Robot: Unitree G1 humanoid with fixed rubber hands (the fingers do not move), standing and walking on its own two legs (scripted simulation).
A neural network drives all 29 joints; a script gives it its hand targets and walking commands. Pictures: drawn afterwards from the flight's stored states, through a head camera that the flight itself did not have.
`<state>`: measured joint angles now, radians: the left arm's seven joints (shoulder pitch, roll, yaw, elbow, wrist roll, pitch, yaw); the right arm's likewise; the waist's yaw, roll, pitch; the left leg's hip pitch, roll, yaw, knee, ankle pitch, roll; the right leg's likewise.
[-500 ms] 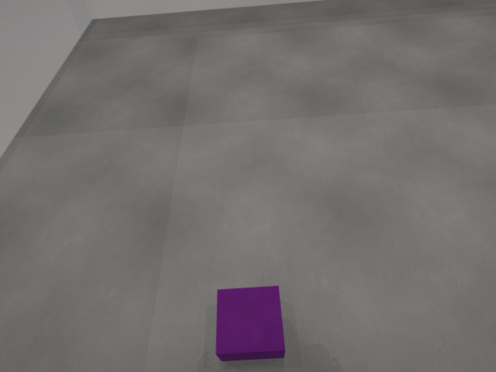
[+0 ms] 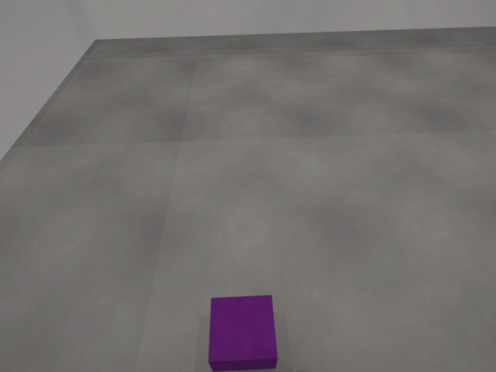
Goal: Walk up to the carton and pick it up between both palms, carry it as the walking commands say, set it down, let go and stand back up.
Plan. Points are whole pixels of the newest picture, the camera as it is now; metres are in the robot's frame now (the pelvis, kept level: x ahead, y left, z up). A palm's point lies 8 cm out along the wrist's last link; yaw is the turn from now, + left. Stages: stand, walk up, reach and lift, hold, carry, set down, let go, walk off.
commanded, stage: stand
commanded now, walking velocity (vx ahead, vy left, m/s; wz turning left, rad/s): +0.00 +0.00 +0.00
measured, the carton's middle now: (242, 332) +0.41 +0.06 -0.70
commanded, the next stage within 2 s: reach and lift in 0.30 s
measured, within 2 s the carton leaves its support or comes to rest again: neither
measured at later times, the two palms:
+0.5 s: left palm out of the picture +0.13 +0.23 -0.12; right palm out of the picture +0.12 -0.23 -0.13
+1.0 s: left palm (140, 345) +0.23 +0.25 -0.18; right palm (353, 343) +0.23 -0.18 -0.18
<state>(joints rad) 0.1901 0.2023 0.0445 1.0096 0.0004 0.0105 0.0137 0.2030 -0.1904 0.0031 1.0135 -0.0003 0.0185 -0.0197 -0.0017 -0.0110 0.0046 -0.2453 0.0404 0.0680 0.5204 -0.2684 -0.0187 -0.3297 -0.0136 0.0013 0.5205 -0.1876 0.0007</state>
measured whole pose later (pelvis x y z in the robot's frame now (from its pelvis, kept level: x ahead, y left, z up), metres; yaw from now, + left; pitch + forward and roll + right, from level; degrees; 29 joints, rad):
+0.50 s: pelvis -0.01 +0.00 -0.01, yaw +1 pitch -3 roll +1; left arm 0.05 0.20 0.03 0.75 0.00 0.21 -0.02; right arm 0.08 -0.19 0.00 0.71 0.00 0.25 -0.02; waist 0.00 -0.01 0.16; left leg -0.28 0.04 0.06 0.64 -0.35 -0.01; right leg -0.35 -0.01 0.00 0.63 -0.23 0.00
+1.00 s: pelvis -0.01 +0.01 -0.05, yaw +1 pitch +19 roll -1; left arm -0.19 0.20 0.11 0.68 0.00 0.07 -0.03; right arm -0.13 -0.15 0.00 0.63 0.00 0.10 -0.04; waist 0.00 0.00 0.06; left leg -0.87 0.04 0.03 0.95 -0.42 0.00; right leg -0.92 -0.02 -0.01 0.89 -0.31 0.02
